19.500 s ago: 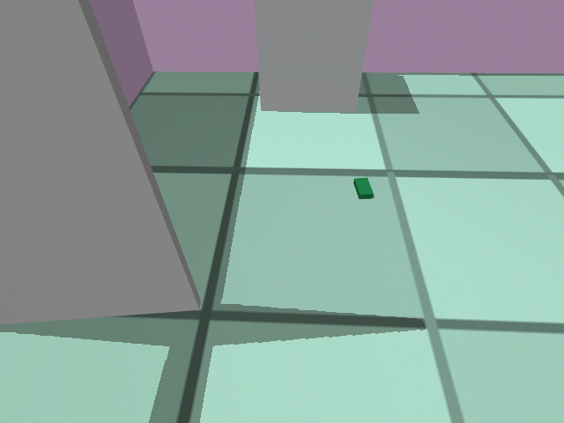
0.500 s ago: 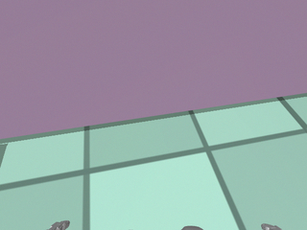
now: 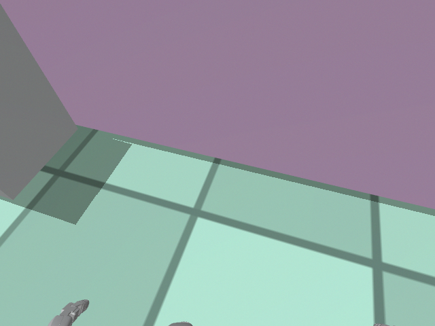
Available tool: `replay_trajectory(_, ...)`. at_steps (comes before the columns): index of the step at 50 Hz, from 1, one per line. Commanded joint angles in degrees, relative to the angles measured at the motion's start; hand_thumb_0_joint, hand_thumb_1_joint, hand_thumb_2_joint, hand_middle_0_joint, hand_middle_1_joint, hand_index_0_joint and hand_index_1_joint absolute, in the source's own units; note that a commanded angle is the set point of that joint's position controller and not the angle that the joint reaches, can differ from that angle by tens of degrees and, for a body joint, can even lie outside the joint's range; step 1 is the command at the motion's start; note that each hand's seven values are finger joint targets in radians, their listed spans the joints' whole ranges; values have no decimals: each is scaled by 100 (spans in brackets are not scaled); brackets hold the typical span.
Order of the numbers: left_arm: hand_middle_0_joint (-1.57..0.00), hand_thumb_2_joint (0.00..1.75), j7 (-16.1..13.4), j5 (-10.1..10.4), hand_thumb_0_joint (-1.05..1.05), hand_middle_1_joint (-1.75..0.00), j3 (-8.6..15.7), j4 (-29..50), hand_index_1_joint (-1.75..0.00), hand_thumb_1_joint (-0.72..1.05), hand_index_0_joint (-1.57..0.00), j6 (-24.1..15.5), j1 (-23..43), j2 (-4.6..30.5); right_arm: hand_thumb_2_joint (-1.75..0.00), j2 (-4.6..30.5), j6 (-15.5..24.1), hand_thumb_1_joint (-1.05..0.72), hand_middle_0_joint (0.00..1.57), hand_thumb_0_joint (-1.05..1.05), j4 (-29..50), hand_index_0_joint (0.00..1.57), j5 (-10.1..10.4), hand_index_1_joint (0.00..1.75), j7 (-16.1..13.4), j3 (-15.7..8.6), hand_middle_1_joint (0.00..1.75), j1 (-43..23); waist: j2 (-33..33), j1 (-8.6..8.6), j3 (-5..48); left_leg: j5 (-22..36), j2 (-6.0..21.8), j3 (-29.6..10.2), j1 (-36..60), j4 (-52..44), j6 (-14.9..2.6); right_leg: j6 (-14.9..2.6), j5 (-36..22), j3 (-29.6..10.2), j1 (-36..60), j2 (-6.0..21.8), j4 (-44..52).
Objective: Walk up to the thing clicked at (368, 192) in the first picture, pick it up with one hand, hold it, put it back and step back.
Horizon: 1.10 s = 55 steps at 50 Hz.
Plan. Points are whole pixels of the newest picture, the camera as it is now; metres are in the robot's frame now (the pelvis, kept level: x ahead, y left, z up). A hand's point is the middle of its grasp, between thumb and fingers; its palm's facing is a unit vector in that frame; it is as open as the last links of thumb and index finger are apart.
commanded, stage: walk up
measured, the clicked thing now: out of the picture +0.03 +1.48 -0.75
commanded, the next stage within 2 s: none
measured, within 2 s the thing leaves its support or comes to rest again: neither
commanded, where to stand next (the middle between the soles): +0.06 +0.06 m, yaw +81 degrees
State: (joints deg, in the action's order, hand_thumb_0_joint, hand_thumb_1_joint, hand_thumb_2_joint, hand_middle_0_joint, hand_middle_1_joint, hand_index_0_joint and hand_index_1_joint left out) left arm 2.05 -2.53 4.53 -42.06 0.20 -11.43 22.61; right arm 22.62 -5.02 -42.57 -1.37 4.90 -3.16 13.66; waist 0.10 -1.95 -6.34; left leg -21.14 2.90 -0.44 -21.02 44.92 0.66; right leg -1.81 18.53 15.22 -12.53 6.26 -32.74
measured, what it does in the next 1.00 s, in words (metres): steps on the spot, turning left: left foot, then right foot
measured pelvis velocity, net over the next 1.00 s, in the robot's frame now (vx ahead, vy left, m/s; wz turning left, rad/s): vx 0.02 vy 0.00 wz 0.90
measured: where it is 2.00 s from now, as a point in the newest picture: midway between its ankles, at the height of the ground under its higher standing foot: outside the picture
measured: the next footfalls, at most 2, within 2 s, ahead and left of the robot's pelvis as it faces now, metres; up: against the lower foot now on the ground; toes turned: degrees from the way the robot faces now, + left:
left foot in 0.08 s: +0.04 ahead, +0.13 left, +0.00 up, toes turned +8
right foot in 0.44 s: +0.16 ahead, -0.07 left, +0.00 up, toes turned +25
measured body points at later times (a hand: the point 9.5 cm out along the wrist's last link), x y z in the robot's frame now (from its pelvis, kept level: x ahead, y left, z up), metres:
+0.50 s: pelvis +0.02 -0.02 -0.01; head +0.07 -0.01 +0.43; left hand +0.01 +0.33 -0.09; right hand +0.26 -0.25 -0.12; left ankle +0.00 +0.12 -0.72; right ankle +0.12 -0.09 -0.73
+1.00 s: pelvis +0.02 +0.00 -0.01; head +0.01 +0.05 +0.43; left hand -0.18 +0.27 -0.14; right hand +0.32 -0.15 -0.09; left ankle -0.05 +0.09 -0.73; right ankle +0.12 -0.09 -0.69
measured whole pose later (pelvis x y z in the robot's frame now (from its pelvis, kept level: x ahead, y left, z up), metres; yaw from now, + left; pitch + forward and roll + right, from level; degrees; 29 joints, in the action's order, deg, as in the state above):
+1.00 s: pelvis +0.02 +0.00 -0.01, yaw +51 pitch -1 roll +0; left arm 2.6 -1.1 3.8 -45.1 3.5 -14.4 26.3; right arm 23.0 -0.1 -42.9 -1.4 0.3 -3.0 18.8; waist -5.3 -0.3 -5.7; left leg -19.3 -3.0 -2.6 -18.8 39.4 -1.9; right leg 0.4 30.5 4.4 -25.5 6.4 -59.7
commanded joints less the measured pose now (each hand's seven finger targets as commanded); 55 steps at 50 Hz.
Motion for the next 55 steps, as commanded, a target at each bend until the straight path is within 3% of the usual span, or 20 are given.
replay_trajectory(1, -20, 90, -8, -7, 0, -30, 497, 583, -30, 90, -20, -45, 48, 1649, -90, 867, 323, -90, 20, 0, 646, 20, 41, 30, -128, -355, 30, 23, -1126, -139, 872, -64, -251, 700, 60, -828, -113, -703, -2011, -825, 777, 1501, 475)
replay_trajectory(4, -20, 90, 17, 96, 0, -30, 343, 656, -30, 90, -20, 47, -70, 1281, -90, 1229, 388, -90, 20, 0, 460, 20, -52, 30, -271, -559, 30, 705, 377, 342, 1210, 218, -373, -41, 1758, -2242, -655, -41, -916, -128, -433, 751, -1787)
replay_trajectory(5, -20, 90, 38, 109, 0, -30, 232, 782, -30, 90, -20, 71, -173, 837, -90, 1698, 406, -90, 20, 0, 592, 20, -124, 30, -332, -652, 30, 625, 1693, 254, 978, 534, 666, -2051, 2236, -2538, -1106, 325, 1517, -131, -2085, -74, -2842)
replay_trajectory(6, -20, 90, 23, 116, 0, -30, 257, 945, -30, 90, -20, 38, 352, 1003, -90, 2020, 408, -90, 20, 0, 733, 20, -143, 30, -341, -712, 30, 589, 1622, 432, 919, 525, 1443, -3815, 1881, -2772, -1813, 410, 1981, -979, -2583, -408, -2997)
replay_trajectory(7, -20, 90, 10, 92, 0, -30, 315, 991, -30, 90, -20, -43, 759, 1302, -90, 2046, 390, -90, 20, 0, 709, 20, -65, 30, -348, -758, 30, 532, 1436, 493, 546, 617, 1632, -4081, 1285, -3003, -1996, 261, 1986, -1691, -2200, -150, -2984)
replay_trajectory(9, -20, 90, 8, 162, 0, -30, 272, 767, -30, 90, -20, -109, 351, 1201, -90, 1474, 377, -90, 20, 0, 849, 20, -40, 30, -402, -500, 30, 136, 1020, 289, 615, 1704, 823, -2416, 1679, -2461, -1503, 262, 1395, -1593, -2253, -97, -2636)
replay_trajectory(11, -20, 90, -10, 186, 0, -30, 292, 624, -30, 90, -20, -70, -17, 1228, -90, 1332, 418, -90, 20, 0, 962, 20, 17, 30, -441, -468, 30, 87, 1046, 152, 795, 2625, 467, -1816, 1947, -2013, -1230, 264, 1000, -1537, -2182, -125, -2284)
replay_trajectory(15, -20, 90, -107, 171, 0, -30, 269, 697, -30, 90, -20, -73, 341, 1021, -90, 1356, 424, -90, 20, 0, 1034, 20, -97, 30, -418, -524, 30, 446, 909, 327, 686, 3481, 448, -2335, 986, -1982, -1232, 272, 963, -1425, -1316, -518, -1638)
replay_trajectory(21, -20, 90, -217, 227, 0, -30, 324, 531, -30, 90, -20, -183, -345, 1006, -90, 1260, 361, -90, 20, 0, 1347, 20, -67, 30, -373, -511, 30, -89, 517, -141, 1007, 2691, -184, -2272, -154, -1063, -697, -79, -586, -1504, 525, -711, 349)
replay_trajectory(22, -20, 90, -266, 172, 0, -30, 400, 481, -30, 90, -20, -193, -628, 1249, -90, 1019, 358, -90, 20, 0, 1395, 20, 0, 30, -383, -434, 30, -178, -82, -390, 1125, 1660, -528, -1893, -707, -425, -441, -228, -567, -2103, 1102, -132, 925)
replay_trajectory(23, -20, 90, -312, 72, 0, -30, 478, 508, -30, 90, -20, -196, -606, 1721, -90, 714, 358, -90, 20, 0, 1408, 20, 45, 30, -408, -370, 30, 42, -1681, -325, 1113, -598, -1224, -899, -1690, 701, -131, -574, -870, -3682, 1546, 1448, 1494)
replay_trajectory(25, -20, 90, -259, 60, 0, -30, 499, 818, -30, 90, -20, -147, 435, 1704, -90, 1331, 243, -90, 20, 0, 1052, 20, -57, 30, -456, -544, 30, 804, -1113, 116, 919, -931, -453, -677, -1237, 2063, -4, -1399, 688, -4218, 330, 2367, 1813)
replay_trajectory(30, -20, 90, -213, 61, 0, -30, 430, 625, -30, 90, -20, -245, 385, 1405, -90, 1224, 268, -90, 20, 0, 823, 20, -95, 30, -187, -547, 30, 625, -1086, 122, 315, 153, -238, -465, -1221, 1904, 16, -747, 651, -2090, 28, 1059, 1522)
replay_trajectory(36, -20, 90, -6, 56, 0, -30, 454, 687, -30, 90, -20, -190, 18, 1669, -90, 1154, 403, -90, 20, 0, 691, 20, -58, 30, -200, -464, 30, 155, -1091, -242, 510, -65, -62, 136, -724, 247, 182, -878, 573, -1407, 317, 1346, 1318)
replay_trajectory(42, -20, 90, 124, 141, 0, -30, 358, 601, -30, 90, -20, 36, 192, 1662, -90, 1176, 586, -90, 20, 0, 232, 20, 26, 30, -407, -509, 30, 972, -804, 178, 926, 490, -479, 656, 947, -1204, -26, -555, 232, -860, -520, 1442, -52)
replay_trajectory(43, -20, 90, 114, 149, 0, -30, 254, 577, -30, 90, -20, 83, 110, 1372, -90, 1323, 643, -90, 20, 0, 104, 20, 4, 30, -476, -555, 30, 1282, -152, 358, 1047, 293, -452, 172, 1469, -1648, -163, -358, 379, -749, -978, 1259, -1010)
replay_trajectory(45, -20, 90, 106, 208, 0, -30, 74, 662, -30, 90, -20, 148, -184, 890, -90, 2165, 726, -90, 20, 0, 471, 20, -132, 30, -583, -672, 30, 797, 1366, 126, 492, 247, 1298, -3500, 1450, -2626, -1082, 326, 1620, -805, -2904, -71, -3008)
replay_trajectory(46, -20, 90, -16, 178, 0, -30, 200, 691, -30, 90, -20, 114, 205, 1417, -90, 2356, 683, -90, 20, 0, 450, 20, -60, 30, -565, -696, 30, 865, 1133, 412, 435, 121, 1730, -4171, 714, -2838, -1787, 241, 1724, -1479, -2475, -18, -3142)
replay_trajectory(50, -20, 90, -47, 227, 0, -30, 212, 282, -30, 90, -20, 18, -394, 1388, -90, 1517, 707, -90, 20, 0, 570, 20, 75, 30, -690, -439, 30, 325, 989, 86, 596, 2239, 527, -1809, 1215, -1759, -1166, 163, 795, -1629, -2340, 202, -2819)
replay_trajectory(55, -20, 90, -155, 193, 0, -30, 192, 416, -30, 90, -20, -46, -69, 1240, -90, 1575, 744, -90, 20, 0, 638, 20, 2, 30, -702, -475, 30, 811, 921, 293, 853, 4243, 532, -2178, 1079, -1271, -1344, 115, 909, -1452, -1828, -133, -2340)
